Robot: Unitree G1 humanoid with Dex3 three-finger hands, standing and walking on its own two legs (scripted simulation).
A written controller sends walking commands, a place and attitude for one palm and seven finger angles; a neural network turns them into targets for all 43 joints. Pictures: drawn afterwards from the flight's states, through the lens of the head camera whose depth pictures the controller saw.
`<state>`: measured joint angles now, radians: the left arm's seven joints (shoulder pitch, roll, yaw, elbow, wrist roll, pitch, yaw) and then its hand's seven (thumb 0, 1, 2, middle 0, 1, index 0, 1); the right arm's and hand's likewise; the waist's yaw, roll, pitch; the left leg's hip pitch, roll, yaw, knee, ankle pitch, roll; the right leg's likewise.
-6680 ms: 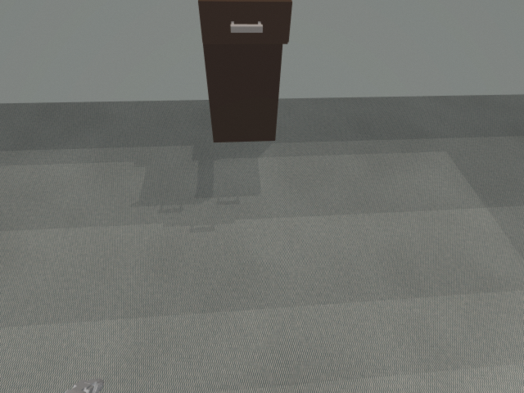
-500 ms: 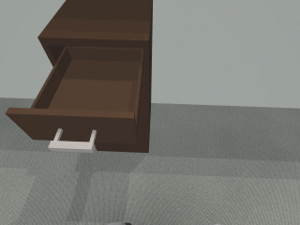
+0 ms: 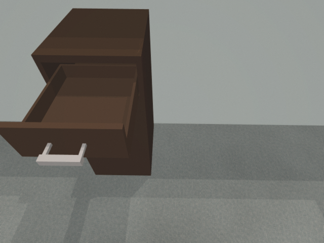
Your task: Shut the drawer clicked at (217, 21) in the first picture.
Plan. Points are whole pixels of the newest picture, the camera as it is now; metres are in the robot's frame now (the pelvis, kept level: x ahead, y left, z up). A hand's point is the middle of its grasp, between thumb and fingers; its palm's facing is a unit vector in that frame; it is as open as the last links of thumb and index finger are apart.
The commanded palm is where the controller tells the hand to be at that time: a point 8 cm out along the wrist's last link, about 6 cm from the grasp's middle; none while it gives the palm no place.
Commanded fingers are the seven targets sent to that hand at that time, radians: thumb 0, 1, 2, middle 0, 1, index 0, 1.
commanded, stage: look again from close up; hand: left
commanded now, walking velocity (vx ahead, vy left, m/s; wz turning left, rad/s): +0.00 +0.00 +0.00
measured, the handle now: (63, 153) +0.33 +0.28 +0.02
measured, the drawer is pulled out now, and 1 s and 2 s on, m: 0.30 0.30 0.30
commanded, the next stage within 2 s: shuffle to correct the standing spot in 0.56 s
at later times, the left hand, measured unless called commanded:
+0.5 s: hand out of the picture -0.01 +0.23 -0.18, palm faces +0.03 -0.99 -0.16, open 7.4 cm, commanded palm none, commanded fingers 0.00 0.90 0.90 -0.20 -0.30 -0.20 -0.30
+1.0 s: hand out of the picture -0.05 +0.23 -0.19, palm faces +0.07 -0.99 -0.13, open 7.4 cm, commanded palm none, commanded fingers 0.00 0.90 0.90 -0.20 -0.30 -0.20 -0.30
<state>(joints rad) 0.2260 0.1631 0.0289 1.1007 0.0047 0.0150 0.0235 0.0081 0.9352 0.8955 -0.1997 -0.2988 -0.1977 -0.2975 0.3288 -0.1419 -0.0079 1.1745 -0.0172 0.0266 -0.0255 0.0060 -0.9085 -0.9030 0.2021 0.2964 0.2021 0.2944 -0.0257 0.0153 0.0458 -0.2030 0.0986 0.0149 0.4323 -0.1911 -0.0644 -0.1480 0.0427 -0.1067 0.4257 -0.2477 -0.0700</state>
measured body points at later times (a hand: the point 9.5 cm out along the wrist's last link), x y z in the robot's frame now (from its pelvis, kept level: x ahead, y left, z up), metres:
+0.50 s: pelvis +0.00 +0.06 +0.00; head -0.01 +0.08 +0.45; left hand -0.01 +0.28 -0.17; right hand +0.01 -0.17 -0.15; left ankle +0.02 +0.15 -0.74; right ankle +0.00 -0.07 -0.74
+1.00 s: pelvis +0.02 +0.08 -0.01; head +0.01 +0.10 +0.44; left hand -0.05 +0.28 -0.18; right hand -0.01 -0.14 -0.16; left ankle +0.02 +0.15 -0.74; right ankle +0.00 -0.07 -0.74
